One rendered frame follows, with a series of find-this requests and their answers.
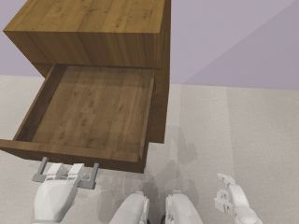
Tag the robot left shin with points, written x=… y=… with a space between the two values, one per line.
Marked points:
x=141 y=193

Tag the robot shin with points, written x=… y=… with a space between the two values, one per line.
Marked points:
x=141 y=193
x=166 y=219

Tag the robot right shin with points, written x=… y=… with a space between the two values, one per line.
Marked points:
x=166 y=219

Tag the drawer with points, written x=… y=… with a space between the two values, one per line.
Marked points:
x=89 y=113

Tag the cabinet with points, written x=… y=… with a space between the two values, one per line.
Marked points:
x=133 y=33

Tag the handle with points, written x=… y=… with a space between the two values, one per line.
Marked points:
x=83 y=184

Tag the robot right forearm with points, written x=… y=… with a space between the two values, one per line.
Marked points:
x=245 y=215

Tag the robot left hand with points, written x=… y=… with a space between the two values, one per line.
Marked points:
x=55 y=196

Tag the robot right hand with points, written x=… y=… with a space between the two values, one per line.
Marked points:
x=227 y=201

